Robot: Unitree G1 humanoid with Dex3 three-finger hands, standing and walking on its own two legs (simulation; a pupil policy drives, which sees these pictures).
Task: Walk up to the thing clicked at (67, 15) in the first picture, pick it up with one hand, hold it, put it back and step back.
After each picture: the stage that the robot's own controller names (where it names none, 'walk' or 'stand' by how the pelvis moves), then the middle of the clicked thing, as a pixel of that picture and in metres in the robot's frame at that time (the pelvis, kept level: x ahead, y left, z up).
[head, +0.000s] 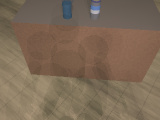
stand; (67, 10) +1.08 +0.11 -0.10
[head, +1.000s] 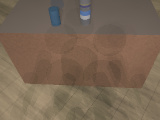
walk; (54, 16) +0.96 +0.24 -0.08
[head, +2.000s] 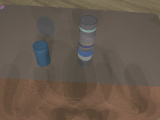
walk; (42, 53) +0.56 +0.21 -0.07
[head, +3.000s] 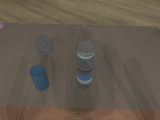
stand; (40, 78) +0.46 +0.21 -0.10
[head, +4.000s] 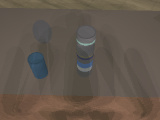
stand; (38, 66) +0.48 +0.21 -0.08
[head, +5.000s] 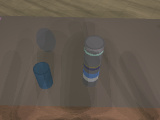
stand; (43, 76) +0.44 +0.18 -0.08
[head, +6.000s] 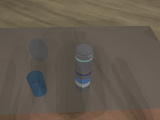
stand; (37, 84) +0.44 +0.21 -0.10
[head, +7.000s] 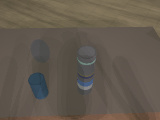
stand; (39, 86) +0.42 +0.20 -0.10
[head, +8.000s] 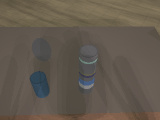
stand; (40, 85) +0.43 +0.20 -0.10
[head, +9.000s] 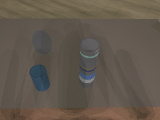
rise first; (40, 78) +0.44 +0.20 -0.10
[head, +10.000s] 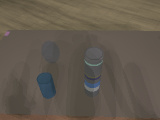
rise first; (46, 85) +0.43 +0.19 -0.10
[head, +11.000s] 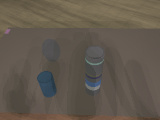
go down; (47, 84) +0.43 +0.19 -0.10
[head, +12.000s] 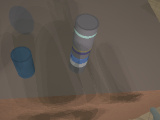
go down; (24, 63) +0.45 +0.18 -0.04
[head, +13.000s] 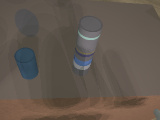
go down; (27, 64) +0.45 +0.18 -0.03
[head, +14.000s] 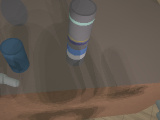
close in; (16, 56) +0.45 +0.19 +0.00
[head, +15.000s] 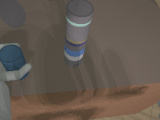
lift; (15, 63) +0.43 +0.19 +0.00
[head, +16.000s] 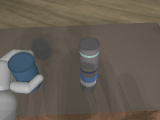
lift; (26, 73) +0.33 +0.17 +0.14
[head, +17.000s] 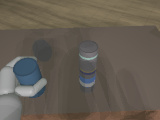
hold; (30, 78) +0.33 +0.17 +0.11
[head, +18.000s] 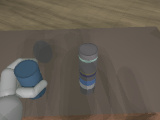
hold; (31, 80) +0.33 +0.17 +0.11
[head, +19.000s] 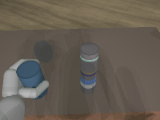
hold; (33, 80) +0.33 +0.16 +0.10
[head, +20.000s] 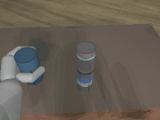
crouch; (30, 67) +0.38 +0.17 +0.10
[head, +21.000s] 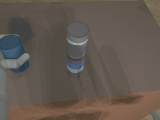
lower; (14, 54) +0.45 +0.20 +0.04
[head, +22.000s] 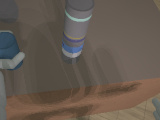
lower; (8, 52) +0.46 +0.19 +0.01
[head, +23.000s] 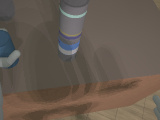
lower; (3, 50) +0.47 +0.20 +0.02
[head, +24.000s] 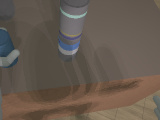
lower; (3, 49) +0.47 +0.20 +0.02
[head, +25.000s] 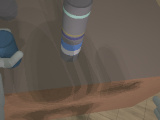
loosen; (6, 50) +0.46 +0.19 +0.02
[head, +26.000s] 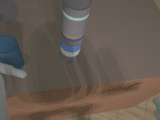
withdraw; (10, 54) +0.45 +0.18 +0.01
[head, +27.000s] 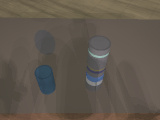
sink last; (45, 80) +0.41 +0.16 -0.04
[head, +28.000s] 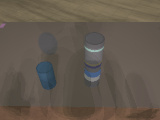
stand; (46, 75) +0.45 +0.18 -0.04
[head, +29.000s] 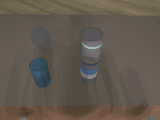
stand; (40, 73) +0.44 +0.18 -0.03
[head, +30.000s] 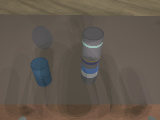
stand; (41, 72) +0.44 +0.18 -0.03
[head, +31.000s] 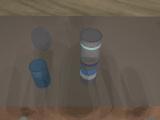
stand; (40, 74) +0.44 +0.19 -0.03
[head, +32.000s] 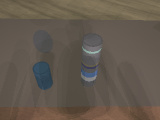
stand; (43, 76) +0.44 +0.18 -0.06
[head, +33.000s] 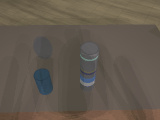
walk; (43, 82) +0.44 +0.18 -0.10
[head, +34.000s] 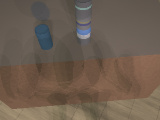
walk; (44, 37) +0.63 +0.21 -0.08
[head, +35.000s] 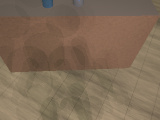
walk; out of the picture +0.96 +0.22 -0.08
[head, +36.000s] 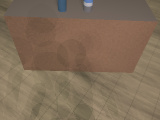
stand; (62, 2) +1.12 +0.17 -0.09
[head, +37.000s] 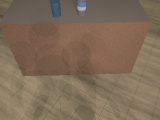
stand; (55, 8) +1.12 +0.20 -0.10
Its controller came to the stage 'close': yes
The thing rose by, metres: 0.21
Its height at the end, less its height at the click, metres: +0.00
